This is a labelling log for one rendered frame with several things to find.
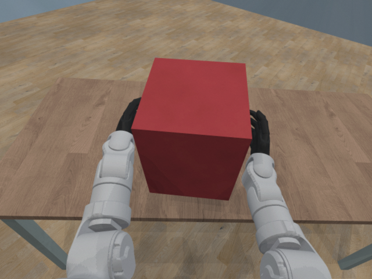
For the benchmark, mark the robot left forearm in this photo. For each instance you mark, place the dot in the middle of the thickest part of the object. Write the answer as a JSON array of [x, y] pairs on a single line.
[[109, 205]]

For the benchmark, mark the carton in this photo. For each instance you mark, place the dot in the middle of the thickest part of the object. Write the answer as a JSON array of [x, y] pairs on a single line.
[[192, 128]]

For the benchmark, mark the left robot hand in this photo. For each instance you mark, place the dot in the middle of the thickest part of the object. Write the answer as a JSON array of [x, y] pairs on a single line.
[[126, 121]]

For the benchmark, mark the table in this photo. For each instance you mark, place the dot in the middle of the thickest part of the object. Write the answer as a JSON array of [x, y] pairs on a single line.
[[321, 144]]

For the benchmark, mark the robot right forearm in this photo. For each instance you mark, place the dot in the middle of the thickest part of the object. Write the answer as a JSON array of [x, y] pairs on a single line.
[[274, 224]]

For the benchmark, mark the right robot hand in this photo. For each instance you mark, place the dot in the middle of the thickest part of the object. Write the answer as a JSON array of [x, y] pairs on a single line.
[[260, 135]]

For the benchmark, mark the right robot upper arm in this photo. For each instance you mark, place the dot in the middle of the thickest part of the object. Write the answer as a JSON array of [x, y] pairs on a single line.
[[292, 264]]

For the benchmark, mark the left robot upper arm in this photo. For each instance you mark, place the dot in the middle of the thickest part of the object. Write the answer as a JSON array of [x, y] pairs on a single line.
[[101, 255]]

